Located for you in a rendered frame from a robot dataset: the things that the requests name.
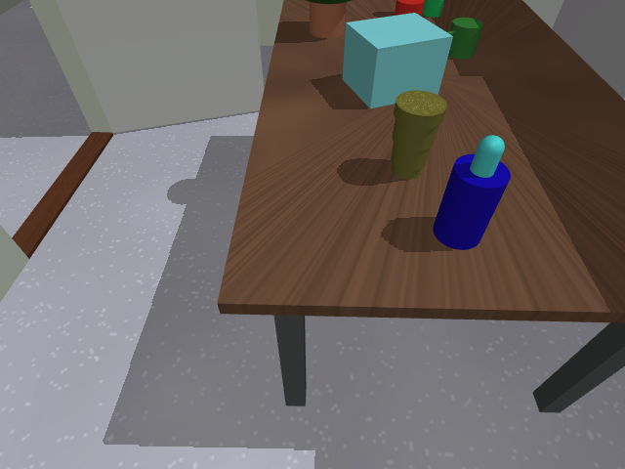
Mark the table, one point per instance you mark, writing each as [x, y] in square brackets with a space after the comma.
[324, 228]

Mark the potted plant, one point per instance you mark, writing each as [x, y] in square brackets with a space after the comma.
[327, 18]

